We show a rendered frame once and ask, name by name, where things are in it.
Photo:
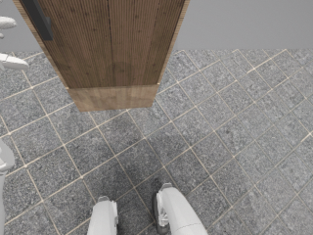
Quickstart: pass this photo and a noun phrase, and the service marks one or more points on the handle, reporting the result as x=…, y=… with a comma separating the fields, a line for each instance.
x=42, y=23

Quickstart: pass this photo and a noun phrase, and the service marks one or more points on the right robot foot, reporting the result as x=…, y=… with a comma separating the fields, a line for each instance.
x=161, y=230

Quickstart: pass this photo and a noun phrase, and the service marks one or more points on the robot right thigh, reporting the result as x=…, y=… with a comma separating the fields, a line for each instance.
x=181, y=217

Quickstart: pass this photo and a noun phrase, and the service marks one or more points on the robot left hand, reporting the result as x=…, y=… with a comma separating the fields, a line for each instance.
x=9, y=62

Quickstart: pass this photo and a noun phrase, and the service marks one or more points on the robot left upper arm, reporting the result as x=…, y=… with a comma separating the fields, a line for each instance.
x=7, y=161

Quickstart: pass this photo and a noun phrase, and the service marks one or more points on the cupboard door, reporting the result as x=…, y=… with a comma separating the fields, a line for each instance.
x=109, y=43

